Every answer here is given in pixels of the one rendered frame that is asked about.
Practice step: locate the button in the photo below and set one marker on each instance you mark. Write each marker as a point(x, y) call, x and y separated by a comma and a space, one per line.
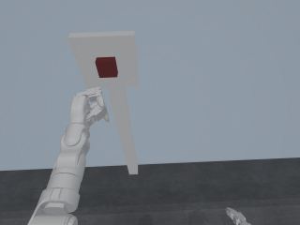
point(106, 67)

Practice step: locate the left robot forearm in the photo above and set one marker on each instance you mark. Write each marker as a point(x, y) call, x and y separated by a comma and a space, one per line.
point(61, 195)

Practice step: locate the panel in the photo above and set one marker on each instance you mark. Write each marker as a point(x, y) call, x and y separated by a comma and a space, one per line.
point(87, 47)

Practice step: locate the robot left upper arm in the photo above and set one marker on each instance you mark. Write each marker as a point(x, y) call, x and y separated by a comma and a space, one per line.
point(54, 219)

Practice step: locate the robot right hand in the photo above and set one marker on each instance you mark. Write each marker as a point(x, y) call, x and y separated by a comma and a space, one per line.
point(237, 217)

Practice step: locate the robot left hand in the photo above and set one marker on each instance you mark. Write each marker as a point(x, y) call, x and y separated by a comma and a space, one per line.
point(82, 113)

